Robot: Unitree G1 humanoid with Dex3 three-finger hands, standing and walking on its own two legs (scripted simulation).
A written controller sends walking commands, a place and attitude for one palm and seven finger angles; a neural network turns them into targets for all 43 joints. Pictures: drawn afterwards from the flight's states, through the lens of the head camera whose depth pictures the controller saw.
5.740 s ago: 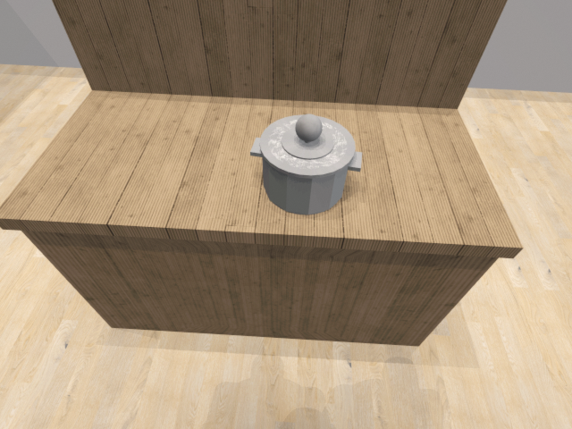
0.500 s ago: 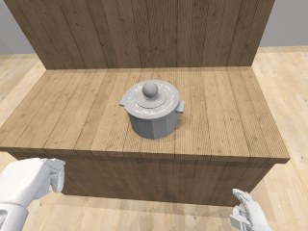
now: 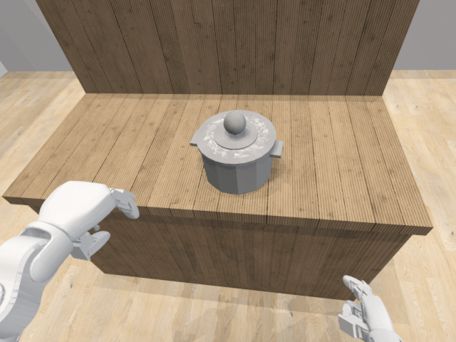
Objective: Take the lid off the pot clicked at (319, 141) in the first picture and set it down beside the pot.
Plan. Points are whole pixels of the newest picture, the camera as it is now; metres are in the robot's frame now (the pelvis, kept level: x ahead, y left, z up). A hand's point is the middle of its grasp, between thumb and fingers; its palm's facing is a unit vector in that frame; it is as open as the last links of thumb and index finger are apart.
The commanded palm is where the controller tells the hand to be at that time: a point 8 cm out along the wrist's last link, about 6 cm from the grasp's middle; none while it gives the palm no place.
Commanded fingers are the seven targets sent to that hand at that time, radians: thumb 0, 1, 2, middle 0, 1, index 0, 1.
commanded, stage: reach forward and open the fingers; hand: left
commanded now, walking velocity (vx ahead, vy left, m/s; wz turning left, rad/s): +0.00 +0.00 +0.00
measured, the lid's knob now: (234, 123) +0.57 +0.07 +0.05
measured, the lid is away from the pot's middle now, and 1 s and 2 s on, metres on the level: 0.00 0.00 0.00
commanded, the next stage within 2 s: move the open hand above the knob in 0.36 s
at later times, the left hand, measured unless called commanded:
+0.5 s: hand (110, 191) +0.30 +0.23 +0.13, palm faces -0.18 -0.05 -0.98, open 10.5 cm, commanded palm +0.28 +0.23 +0.20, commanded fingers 0.00 -0.34 1.40 -0.80 -0.08 -0.80 -0.08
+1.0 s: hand (155, 150) +0.38 +0.18 +0.15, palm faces -0.22 -0.03 -0.98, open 10.5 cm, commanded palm +0.37 +0.18 +0.20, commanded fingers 0.00 -0.34 1.40 -0.80 -0.08 -0.80 -0.08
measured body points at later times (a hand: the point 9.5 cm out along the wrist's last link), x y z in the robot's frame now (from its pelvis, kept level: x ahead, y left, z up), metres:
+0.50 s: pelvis -0.01 +0.00 +0.00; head +0.01 -0.05 +0.45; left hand +0.30 +0.23 +0.19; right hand +0.20 -0.23 -0.10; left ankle +0.02 +0.12 -0.74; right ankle +0.04 -0.13 -0.74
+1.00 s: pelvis +0.00 -0.01 +0.00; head +0.03 -0.06 +0.45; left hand +0.38 +0.18 +0.20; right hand +0.19 -0.25 -0.11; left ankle +0.02 +0.12 -0.74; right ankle +0.04 -0.13 -0.74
